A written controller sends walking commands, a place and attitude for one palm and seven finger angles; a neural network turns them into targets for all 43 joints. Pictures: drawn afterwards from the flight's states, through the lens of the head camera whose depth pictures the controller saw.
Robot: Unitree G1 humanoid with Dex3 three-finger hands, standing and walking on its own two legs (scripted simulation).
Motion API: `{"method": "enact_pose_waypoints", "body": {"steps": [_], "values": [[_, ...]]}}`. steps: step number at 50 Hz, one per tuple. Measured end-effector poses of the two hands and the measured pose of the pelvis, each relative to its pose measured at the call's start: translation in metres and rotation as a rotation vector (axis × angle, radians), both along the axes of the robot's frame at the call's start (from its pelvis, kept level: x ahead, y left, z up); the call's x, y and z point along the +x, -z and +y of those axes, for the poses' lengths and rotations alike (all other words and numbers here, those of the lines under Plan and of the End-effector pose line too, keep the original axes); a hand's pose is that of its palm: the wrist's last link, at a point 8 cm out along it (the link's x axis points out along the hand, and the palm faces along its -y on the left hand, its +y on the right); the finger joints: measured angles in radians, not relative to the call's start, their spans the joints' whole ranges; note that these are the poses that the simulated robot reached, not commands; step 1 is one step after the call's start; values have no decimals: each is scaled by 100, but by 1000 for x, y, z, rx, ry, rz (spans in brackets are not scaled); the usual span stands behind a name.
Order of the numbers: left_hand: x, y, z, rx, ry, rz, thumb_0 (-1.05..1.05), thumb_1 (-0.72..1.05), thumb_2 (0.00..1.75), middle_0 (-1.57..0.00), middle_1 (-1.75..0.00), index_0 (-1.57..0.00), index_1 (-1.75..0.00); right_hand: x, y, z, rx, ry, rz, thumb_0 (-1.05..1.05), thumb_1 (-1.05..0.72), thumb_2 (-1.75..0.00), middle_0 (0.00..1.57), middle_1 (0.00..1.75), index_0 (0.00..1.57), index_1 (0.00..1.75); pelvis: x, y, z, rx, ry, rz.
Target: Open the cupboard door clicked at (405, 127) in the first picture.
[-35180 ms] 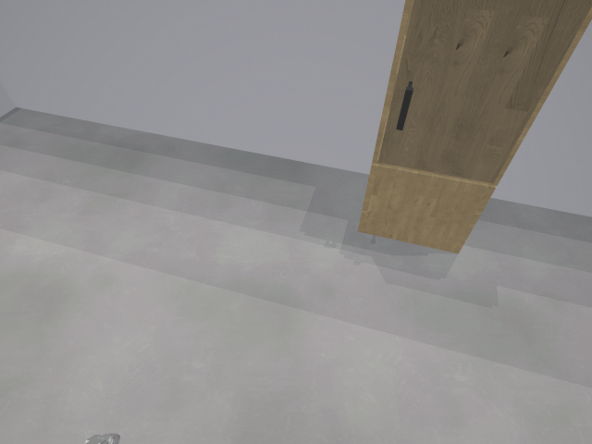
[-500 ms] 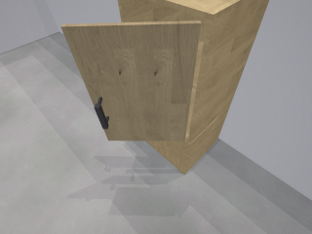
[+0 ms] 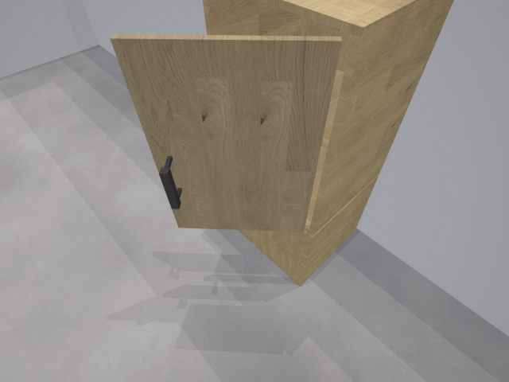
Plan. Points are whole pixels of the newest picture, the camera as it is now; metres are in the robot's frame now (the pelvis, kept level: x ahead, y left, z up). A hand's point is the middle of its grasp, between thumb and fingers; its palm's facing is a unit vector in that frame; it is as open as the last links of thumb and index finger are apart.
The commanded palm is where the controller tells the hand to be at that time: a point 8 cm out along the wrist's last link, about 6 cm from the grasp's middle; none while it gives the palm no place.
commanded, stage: look again from close up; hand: left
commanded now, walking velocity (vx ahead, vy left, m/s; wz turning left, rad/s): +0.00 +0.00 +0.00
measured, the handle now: (172, 183) +0.57 +0.25 -0.10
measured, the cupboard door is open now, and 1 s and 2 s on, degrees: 44 44 44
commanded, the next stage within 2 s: raise the hand with hooked fingers in 0.06 s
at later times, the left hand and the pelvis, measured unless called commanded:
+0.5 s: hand (144, 359) +0.16 +0.19 -0.05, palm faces -0.04 -1.00 +0.00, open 8.1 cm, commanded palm +0.12 +0.26 -0.08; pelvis -0.05 +0.02 -0.08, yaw +1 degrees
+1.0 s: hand (110, 360) +0.16 +0.25 -0.08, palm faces -0.01 -1.00 -0.04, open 11.1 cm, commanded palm +0.14 +0.31 -0.08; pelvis -0.07 +0.05 -0.12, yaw +2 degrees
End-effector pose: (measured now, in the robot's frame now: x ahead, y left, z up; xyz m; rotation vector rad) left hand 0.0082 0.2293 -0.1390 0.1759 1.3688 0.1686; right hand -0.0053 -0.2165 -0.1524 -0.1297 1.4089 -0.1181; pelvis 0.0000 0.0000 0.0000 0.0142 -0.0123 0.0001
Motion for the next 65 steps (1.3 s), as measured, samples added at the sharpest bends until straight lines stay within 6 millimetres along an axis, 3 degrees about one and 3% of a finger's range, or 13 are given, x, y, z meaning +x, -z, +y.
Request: {"method": "enact_pose_waypoints", "body": {"steps": [9,11,16,18,20,24,30,34,40,46,50,58,65], "values": [[5,0,5,8,6,-16,0,91,90,-20,-30,-20,-30,-3,0,4,3,6,11,0,-91,-90,20,30,20,30,-1,0,4,-5,0,4],[31,-16,10,7,-62,-198,1,91,90,-20,-30,-21,-30,7,-3,1,-21,9,-88,1,-91,-90,20,30,20,30,-4,2,7,-8,11,7],[120,-92,20,11,-76,-840,1,88,88,-20,-32,-21,-32,64,-19,-13,-84,-21,-452,1,-90,-90,20,30,20,30,-16,12,16,-2,-30,54],[143,-108,21,-33,-37,-1048,1,85,87,-20,-34,-21,-34,91,-27,-20,-103,-52,-582,1,-90,-90,20,30,20,30,-24,22,17,5,-27,99],[153,-115,19,-88,25,-1226,1,81,86,-20,-36,-21,-36,116,-35,-25,-122,-93,-703,1,-90,-90,20,30,20,30,-32,35,18,11,-18,143],[142,-99,12,-177,192,-1419,0,73,82,-21,-41,-21,-42,160,-42,-28,-154,-183,-890,1,-90,-90,20,30,20,30,-46,71,20,17,-11,216],[105,-42,28,-209,130,-1287,1,59,77,-23,-50,-23,-50,194,-28,-5,-154,-258,-989,1,-91,-90,20,30,19,30,-60,112,25,-4,-25,262],[96,-48,42,-135,128,-1301,1,49,73,-23,-56,-23,-56,187,-5,25,-103,-290,-942,1,-90,-90,20,30,19,30,-65,122,28,-37,-39,272],[117,-62,52,-147,217,-1340,1,35,67,-24,-65,-24,-65,145,36,58,-14,-269,-780,1,-90,-90,20,30,20,30,-73,124,35,-68,-49,298],[134,-58,66,-178,209,-1248,1,21,61,-25,-74,-25,-74,99,51,57,-17,-183,-656,2,-90,-90,21,30,20,30,-75,119,43,-66,-39,312],[136,-61,78,-148,190,-1258,0,12,57,-26,-80,-26,-80,84,47,43,-68,-163,-622,2,-90,-90,21,30,20,30,-73,115,48,-64,-35,317],[142,-59,94,-136,199,-1291,0,-7,49,-27,-92,-27,-92,94,32,17,-168,-181,-640,2,-90,-90,21,30,20,30,-67,116,53,-66,-36,325],[149,-59,105,-128,198,-1293,0,-23,42,-28,-102,-29,-102,122,21,20,-175,-211,-701,1,-90,-90,20,30,20,30,-63,115,53,-72,-39,331]]}}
